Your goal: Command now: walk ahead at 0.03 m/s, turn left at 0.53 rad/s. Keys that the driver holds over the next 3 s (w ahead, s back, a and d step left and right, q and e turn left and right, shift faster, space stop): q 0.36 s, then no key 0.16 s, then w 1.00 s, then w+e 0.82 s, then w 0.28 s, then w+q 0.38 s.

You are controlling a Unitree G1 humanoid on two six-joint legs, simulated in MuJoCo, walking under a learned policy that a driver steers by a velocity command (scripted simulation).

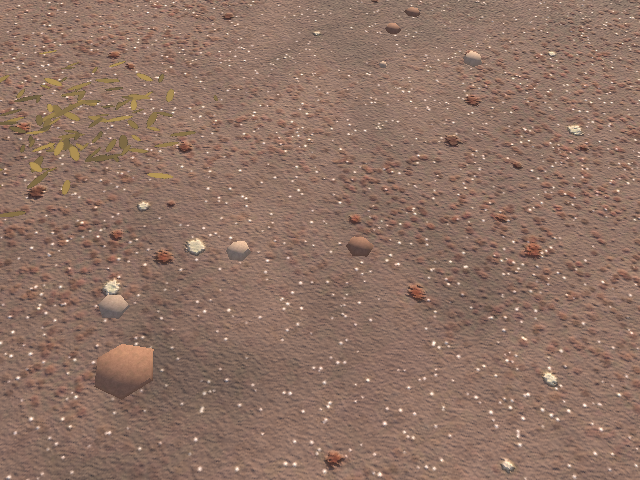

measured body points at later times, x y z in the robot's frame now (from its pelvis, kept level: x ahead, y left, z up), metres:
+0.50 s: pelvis +0.02 -0.04 +0.01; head +0.05 -0.06 +0.46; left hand +0.06 +0.27 -0.08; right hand +0.26 -0.27 -0.09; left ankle -0.03 +0.09 -0.66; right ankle +0.05 -0.15 -0.73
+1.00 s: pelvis +0.09 +0.01 +0.01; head +0.11 +0.04 +0.46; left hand +0.16 +0.31 -0.10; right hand +0.20 -0.24 -0.10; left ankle -0.04 +0.08 -0.73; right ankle +0.26 -0.10 -0.67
